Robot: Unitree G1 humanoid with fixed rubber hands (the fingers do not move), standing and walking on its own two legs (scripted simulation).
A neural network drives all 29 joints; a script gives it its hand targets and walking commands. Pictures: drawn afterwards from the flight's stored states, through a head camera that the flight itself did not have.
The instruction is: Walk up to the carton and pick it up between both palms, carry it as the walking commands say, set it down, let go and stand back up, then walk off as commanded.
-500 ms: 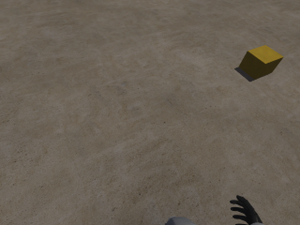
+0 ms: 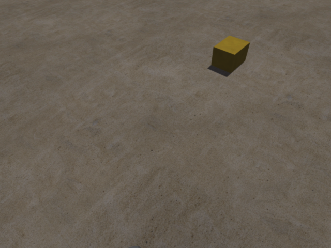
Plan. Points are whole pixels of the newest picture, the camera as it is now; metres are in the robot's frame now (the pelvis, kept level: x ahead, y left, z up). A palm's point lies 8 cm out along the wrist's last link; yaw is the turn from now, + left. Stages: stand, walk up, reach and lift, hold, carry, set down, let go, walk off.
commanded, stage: walk up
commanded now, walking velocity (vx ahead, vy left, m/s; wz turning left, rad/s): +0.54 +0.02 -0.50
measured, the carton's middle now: (229, 54) +1.89 -0.69 -0.67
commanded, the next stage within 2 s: none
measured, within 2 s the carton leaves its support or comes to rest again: neither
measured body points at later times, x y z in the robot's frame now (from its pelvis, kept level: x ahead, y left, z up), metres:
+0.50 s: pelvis +0.25 +0.03 +0.00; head +0.29 +0.06 +0.45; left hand +0.39 +0.28 -0.15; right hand +0.21 -0.24 -0.12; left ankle +0.28 +0.16 -0.74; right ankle +0.23 -0.13 -0.64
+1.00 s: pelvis +0.48 -0.11 +0.01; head +0.49 -0.14 +0.45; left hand +0.53 +0.15 -0.12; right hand +0.52 -0.38 -0.14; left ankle +0.57 +0.04 -0.66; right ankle +0.44 -0.19 -0.74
